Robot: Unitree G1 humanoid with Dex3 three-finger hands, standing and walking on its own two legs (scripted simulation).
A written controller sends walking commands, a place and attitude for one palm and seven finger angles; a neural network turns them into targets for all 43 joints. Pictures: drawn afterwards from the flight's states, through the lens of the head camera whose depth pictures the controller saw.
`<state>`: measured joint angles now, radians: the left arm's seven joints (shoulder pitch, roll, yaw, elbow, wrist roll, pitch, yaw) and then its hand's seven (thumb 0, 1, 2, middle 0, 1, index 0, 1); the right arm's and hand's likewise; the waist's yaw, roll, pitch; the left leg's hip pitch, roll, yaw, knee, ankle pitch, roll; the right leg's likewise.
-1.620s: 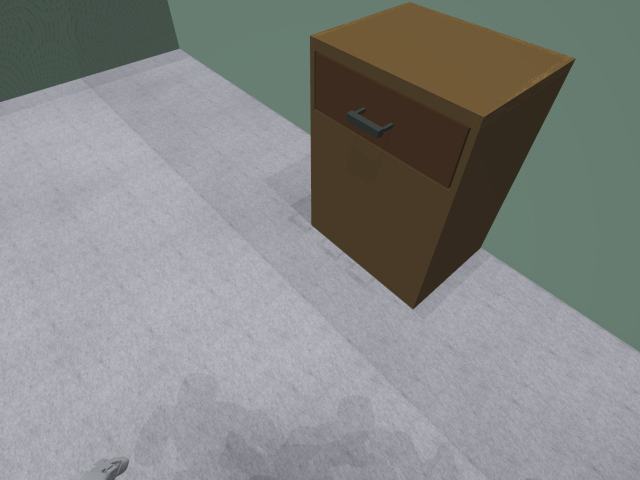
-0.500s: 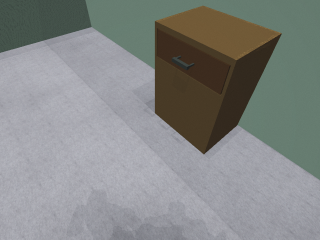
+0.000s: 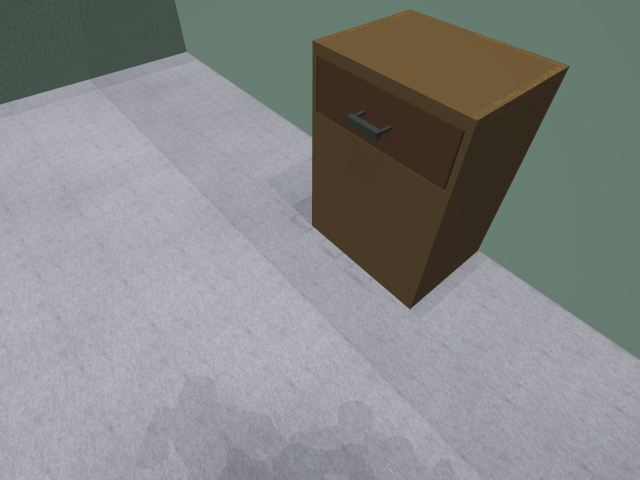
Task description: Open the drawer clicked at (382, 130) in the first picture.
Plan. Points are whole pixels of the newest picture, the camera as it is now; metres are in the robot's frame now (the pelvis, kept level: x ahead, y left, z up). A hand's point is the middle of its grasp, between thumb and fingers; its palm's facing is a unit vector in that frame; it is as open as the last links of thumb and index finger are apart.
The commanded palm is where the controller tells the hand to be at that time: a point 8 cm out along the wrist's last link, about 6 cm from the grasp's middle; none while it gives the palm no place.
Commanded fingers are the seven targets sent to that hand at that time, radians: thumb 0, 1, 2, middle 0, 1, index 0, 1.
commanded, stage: walk to a spot facing it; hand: left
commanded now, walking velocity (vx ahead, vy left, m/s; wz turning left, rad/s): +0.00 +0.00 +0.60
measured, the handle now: (369, 123) +1.03 -0.08 -0.11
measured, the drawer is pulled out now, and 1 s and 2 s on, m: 0.00 0.00 0.00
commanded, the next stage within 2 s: turn to face it in 1.82 s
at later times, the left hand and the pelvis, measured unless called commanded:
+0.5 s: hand out of the picture +0.00 +0.26 -0.18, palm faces +0.26 -0.94 -0.21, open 7.4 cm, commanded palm none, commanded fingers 0.00 0.90 0.90 -0.20 -0.30 -0.20 -0.30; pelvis -0.02 +0.04 -0.01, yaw +15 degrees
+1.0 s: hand out of the picture -0.05 +0.20 -0.15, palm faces +0.56 -0.78 -0.27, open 7.4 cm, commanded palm none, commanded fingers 0.00 0.90 0.90 -0.20 -0.30 -0.20 -0.30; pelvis +0.05 +0.02 +0.00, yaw +33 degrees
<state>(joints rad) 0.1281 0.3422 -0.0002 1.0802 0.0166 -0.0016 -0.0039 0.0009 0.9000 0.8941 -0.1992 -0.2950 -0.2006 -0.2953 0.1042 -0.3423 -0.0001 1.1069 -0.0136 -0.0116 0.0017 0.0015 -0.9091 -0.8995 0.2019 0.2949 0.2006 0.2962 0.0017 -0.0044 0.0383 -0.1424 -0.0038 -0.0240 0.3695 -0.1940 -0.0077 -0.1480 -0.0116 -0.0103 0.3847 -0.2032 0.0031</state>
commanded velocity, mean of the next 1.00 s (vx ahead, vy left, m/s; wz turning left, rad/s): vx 0.16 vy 0.00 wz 0.60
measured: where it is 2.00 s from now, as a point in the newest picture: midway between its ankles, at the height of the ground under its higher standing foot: (213, 450)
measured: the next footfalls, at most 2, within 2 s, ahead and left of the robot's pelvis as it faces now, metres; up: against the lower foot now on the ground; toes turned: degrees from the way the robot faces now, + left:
right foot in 0.80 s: +0.09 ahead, -0.08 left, +0.00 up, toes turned +23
left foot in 1.26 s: +0.16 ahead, +0.27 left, +0.00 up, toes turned +51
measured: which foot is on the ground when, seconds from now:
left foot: down 0.00-0.80, up 0.82-1.00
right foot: down 0.00-0.32, up 0.34-0.78, down 0.80-1.00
